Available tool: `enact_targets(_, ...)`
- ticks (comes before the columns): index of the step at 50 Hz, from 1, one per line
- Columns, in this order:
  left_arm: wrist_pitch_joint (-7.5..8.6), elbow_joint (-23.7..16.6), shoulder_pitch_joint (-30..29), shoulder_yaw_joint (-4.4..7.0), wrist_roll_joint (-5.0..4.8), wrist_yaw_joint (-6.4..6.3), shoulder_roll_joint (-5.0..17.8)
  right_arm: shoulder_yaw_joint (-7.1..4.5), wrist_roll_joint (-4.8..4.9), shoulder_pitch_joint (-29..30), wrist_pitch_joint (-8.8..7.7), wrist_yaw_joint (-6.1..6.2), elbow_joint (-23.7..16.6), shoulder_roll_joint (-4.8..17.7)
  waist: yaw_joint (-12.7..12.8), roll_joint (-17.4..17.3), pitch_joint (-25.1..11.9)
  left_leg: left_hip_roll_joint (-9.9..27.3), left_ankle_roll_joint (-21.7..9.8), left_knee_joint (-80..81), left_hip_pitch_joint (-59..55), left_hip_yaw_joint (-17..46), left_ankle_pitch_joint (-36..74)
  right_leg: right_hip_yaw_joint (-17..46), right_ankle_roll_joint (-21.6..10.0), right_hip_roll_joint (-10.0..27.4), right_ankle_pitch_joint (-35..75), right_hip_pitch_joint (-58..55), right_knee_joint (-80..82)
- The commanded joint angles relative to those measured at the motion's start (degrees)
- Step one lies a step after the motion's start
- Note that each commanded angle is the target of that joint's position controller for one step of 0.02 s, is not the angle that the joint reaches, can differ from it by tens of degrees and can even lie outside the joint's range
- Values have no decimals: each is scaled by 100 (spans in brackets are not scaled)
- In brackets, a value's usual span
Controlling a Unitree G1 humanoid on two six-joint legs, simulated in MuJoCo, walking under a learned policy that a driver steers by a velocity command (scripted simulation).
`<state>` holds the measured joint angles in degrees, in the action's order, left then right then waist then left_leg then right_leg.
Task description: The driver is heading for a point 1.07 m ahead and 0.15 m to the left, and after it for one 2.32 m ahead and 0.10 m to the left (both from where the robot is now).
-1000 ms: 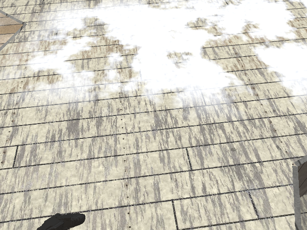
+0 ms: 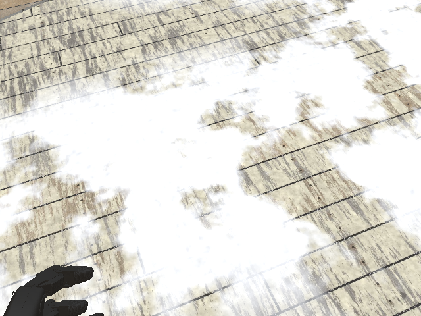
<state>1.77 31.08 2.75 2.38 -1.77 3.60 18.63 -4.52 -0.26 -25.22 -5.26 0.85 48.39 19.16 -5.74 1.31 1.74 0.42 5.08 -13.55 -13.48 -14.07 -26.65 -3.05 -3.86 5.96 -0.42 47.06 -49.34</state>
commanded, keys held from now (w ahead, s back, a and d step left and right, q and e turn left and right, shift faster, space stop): w+e+shift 0.08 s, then w+q+shift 0.90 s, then e+shift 0.02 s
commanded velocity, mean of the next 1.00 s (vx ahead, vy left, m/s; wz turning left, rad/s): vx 1.00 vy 0.00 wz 0.39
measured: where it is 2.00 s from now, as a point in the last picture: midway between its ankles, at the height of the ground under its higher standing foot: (165, 132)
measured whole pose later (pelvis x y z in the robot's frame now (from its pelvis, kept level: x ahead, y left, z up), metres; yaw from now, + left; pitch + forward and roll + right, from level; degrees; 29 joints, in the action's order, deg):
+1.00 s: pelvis +0.90 +0.02 +0.01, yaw +27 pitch +2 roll -1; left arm 8.4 30.1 -2.0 1.2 -1.5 0.0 15.5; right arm -3.5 2.2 -24.9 -2.8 0.8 43.7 15.3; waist -6.4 1.9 1.0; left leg -9.7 -7.9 -28.3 -2.6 21.6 -28.7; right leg 8.1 2.6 -1.0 2.1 29.9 -24.4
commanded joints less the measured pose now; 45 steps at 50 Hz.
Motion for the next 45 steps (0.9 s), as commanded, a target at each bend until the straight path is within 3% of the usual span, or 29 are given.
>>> enact_targets(1,36,-196,593,204,-94,74,559,-244,-7,800,12,5,-613,1338,1087,-717,-56,1349,-860,-1051,957,130,8316,-791,-379,-879,-448,-2162,314)
enact_targets(2,-20,35,1622,375,-116,52,881,-278,20,945,72,-2,-707,1458,1647,-895,-615,1414,-874,-2369,1240,156,8975,-794,-570,-1068,-751,-3429,312)
enact_targets(3,-125,402,2916,693,-106,-34,1424,-190,95,1271,2,11,-863,1222,2457,-481,-1259,1023,-710,-4516,2650,135,8855,-428,-924,-1102,103,-5921,890)
enact_targets(4,-139,606,2734,558,-86,-101,1526,109,-101,693,-171,-71,-1016,103,1413,1345,-758,-26,-447,-7110,4891,549,209,1651,-1302,-156,-52,-6836,1178)
enact_targets(5,48,128,2394,470,128,-86,1511,294,139,-159,-405,-132,-1328,174,881,1866,-2922,-425,-616,-8339,5787,2106,-709,5209,-2575,1189,-2836,-8215,2453)
enact_targets(6,116,296,2602,435,171,-89,935,146,346,636,-460,-139,-1179,810,1415,497,-2431,-9,-743,-7713,5915,2314,244,5190,-1955,1100,-3501,-7543,3351)
enact_targets(7,230,406,2443,395,142,-108,869,183,415,991,-410,-68,-1303,710,1234,73,-1510,257,-803,-7130,5934,2169,532,4593,-1620,1016,-3243,-6640,3446)
enact_targets(8,304,405,1918,354,133,-104,842,236,301,1202,-358,4,-1217,529,977,-722,-890,521,-743,-6790,5578,2134,760,4106,-1368,888,-2588,-5465,3394)
enact_targets(10,433,393,1388,218,371,-118,533,223,285,842,-134,-43,-1014,427,518,-392,-384,871,-739,-6425,4851,2199,1099,2988,-1238,597,-1744,-3916,3449)
enact_targets(12,520,590,1388,139,268,-122,261,227,300,753,89,-40,-896,256,414,-183,-73,1032,-695,-6008,4826,2169,1218,2155,-1141,452,-1689,-3298,3761)
enact_targets(14,587,786,1590,155,239,-163,302,299,262,1180,174,-49,-993,33,583,-35,327,1024,-628,-5525,5355,2182,1817,1427,-924,341,-1094,-3210,3976)
enact_targets(16,601,826,1588,154,284,-224,298,277,246,1566,152,-61,-1077,63,715,-79,515,849,-589,-4774,5705,2154,2712,659,-620,134,-529,-3351,4175)
enact_targets(20,680,1005,1807,97,281,-341,266,268,230,2176,-16,-275,-1156,35,980,-230,595,451,-677,-3179,5288,1407,4305,-380,-45,-91,697,-3808,4452)
enact_targets(21,684,1077,1861,131,263,-357,459,328,263,2322,-48,-345,-1245,-141,1004,-33,633,479,-749,-2803,5159,1370,4580,-363,-14,151,720,-3938,4511)
enact_targets(23,588,1162,1886,126,280,-407,514,267,293,2408,-80,-491,-1301,8,956,56,634,181,-906,-2329,5177,1049,4368,-673,188,208,2218,-4760,4296)
enact_targets(25,426,1150,1848,208,348,-517,835,151,293,2224,-47,-561,-1374,240,684,356,173,-277,-1071,-2247,4695,564,3824,-780,320,342,4786,-5556,3551)
enact_targets(27,210,1028,1416,314,411,-630,1152,-54,359,854,141,-512,-1179,616,-218,858,-505,-569,-1296,-2699,3475,414,2646,-776,327,578,7098,-5681,1720)
enact_targets(28,169,863,900,341,397,-615,1232,-236,321,-754,278,-432,-759,996,-992,740,-1105,-407,-1549,-2803,1740,939,2395,-623,220,578,6859,-4857,16)
enact_targets(29,299,718,203,270,202,-522,921,-380,288,-1697,447,-310,-535,1243,-1645,-527,-1074,-226,-1843,-2119,376,1480,2809,-829,406,-540,3382,-3434,-2980)
enact_targets(30,559,376,1794,-118,151,-314,-457,-184,101,-735,269,-334,-662,1209,305,-2632,-1336,896,-3026,-1752,-1032,4859,287,561,667,-1318,-3205,-259,-4941)
enact_targets(31,788,236,1323,-180,13,-203,52,-96,24,-402,217,-324,-1025,591,-98,-1539,-1913,1220,-3037,-437,-870,6383,-1942,1338,167,-1168,-2765,-108,-4752)
enact_targets(32,875,8,651,-79,-102,-170,381,-81,-43,-332,109,-320,-1035,502,4,-696,-889,1231,-2660,236,59,6337,-1869,1287,-79,-950,-2367,84,-4019)
enact_targets(33,872,0,600,-80,-2,-224,376,-55,0,-11,11,-367,-1068,422,384,337,-606,1126,-2418,231,841,5977,-1377,1275,-164,-614,-2005,-245,-3201)
enact_targets(34,831,92,614,-89,173,-267,293,-35,59,352,-22,-381,-1154,404,618,558,-237,817,-2393,221,1707,5504,-753,1249,-94,-500,-1808,-636,-2687)
enact_targets(35,751,157,820,-53,244,-303,320,-40,24,660,-25,-337,-1279,453,851,375,-35,496,-2410,265,2337,5025,-227,1297,41,-362,-1654,-962,-2413)
enact_targets(37,611,191,824,-4,299,-397,416,-17,112,803,-12,-259,-1274,382,919,176,149,186,-2382,320,2940,4406,522,1145,347,-186,-1476,-1157,-1748)
enact_targets(40,570,-217,-250,-72,401,-480,163,31,243,439,0,-92,-1095,271,468,-47,545,-229,-2209,273,3766,3660,1701,742,694,-354,-464,-1484,-131)
enact_targets(42,589,-403,-730,-112,339,-461,-95,4,236,311,62,-30,-965,347,210,-436,389,-409,-1966,128,3919,3571,1686,645,794,-600,375,-1992,895)
enact_targets(45,658,-546,-1037,10,125,-406,51,-36,305,93,116,-32,-778,367,-10,-610,114,-326,-1738,-143,3407,3968,1483,770,861,-896,708,-2634,1925)
Keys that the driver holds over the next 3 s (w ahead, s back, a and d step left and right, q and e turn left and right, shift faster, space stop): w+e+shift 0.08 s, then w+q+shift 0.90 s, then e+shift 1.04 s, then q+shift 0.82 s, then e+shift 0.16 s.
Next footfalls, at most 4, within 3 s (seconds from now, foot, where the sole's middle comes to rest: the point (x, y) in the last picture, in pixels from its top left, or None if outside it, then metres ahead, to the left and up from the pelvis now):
0.06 right None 0.27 -0.09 -0.74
0.56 left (194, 237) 0.73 0.04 -0.74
1.02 right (202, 142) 1.16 -0.02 -0.74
1.36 left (131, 137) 1.22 0.27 -0.74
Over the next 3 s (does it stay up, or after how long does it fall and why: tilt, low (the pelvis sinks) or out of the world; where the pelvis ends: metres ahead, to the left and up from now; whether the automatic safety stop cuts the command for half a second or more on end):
stays up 1.22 0.13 0.03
